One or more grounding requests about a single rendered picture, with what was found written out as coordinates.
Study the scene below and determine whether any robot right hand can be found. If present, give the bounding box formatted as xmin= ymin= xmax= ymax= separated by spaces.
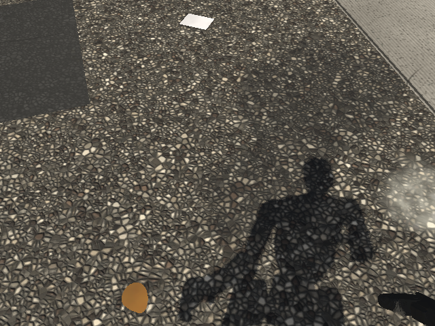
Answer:
xmin=378 ymin=292 xmax=435 ymax=326

